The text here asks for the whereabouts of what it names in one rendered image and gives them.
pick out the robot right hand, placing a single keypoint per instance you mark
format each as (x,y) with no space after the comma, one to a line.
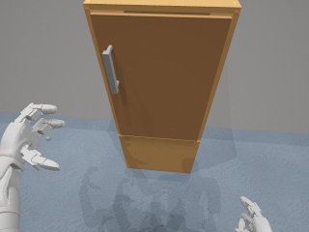
(254,220)

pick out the cupboard door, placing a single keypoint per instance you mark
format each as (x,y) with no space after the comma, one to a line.
(166,65)

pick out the left robot forearm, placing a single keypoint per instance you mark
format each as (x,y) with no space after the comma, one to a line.
(11,170)

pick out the robot left hand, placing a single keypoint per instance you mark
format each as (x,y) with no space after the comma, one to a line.
(17,135)

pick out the handle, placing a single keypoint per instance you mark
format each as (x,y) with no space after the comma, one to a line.
(108,63)

